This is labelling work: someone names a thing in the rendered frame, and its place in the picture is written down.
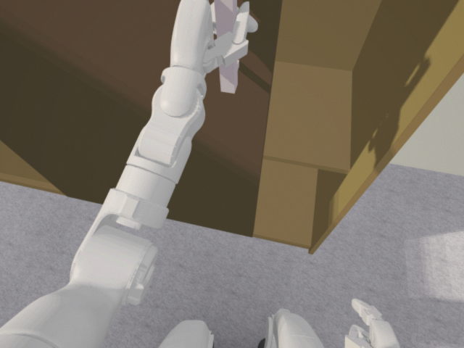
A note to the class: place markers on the left robot forearm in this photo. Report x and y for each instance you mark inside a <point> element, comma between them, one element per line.
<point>158,158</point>

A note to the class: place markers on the right robot thigh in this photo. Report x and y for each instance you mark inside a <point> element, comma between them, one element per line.
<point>288,330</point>

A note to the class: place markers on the wardrobe door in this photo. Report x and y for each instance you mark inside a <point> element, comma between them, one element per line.
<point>77,79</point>
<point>12,164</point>

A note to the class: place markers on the left robot hand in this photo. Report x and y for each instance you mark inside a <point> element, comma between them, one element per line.
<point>193,32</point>

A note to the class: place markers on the handle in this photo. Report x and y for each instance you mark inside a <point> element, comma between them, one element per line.
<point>225,15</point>

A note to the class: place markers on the left robot thigh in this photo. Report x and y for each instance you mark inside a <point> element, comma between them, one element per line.
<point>189,334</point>

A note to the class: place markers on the right robot hand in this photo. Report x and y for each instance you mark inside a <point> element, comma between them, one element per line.
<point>381,334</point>

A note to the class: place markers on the robot left upper arm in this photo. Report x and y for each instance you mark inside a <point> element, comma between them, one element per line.
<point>114,269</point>

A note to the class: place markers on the robot thigh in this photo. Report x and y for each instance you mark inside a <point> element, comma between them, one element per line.
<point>288,330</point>
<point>189,334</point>

